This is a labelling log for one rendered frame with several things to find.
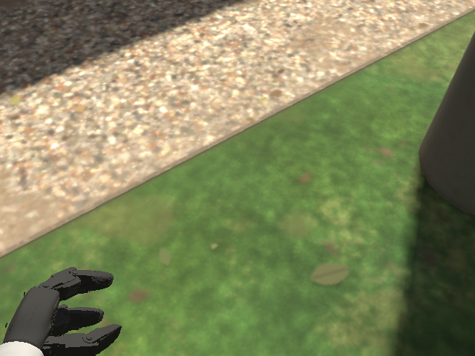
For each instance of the left robot hand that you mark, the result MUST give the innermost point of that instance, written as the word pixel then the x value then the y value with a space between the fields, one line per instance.
pixel 41 322

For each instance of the robot left forearm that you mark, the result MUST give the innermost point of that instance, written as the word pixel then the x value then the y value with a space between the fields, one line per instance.
pixel 17 348

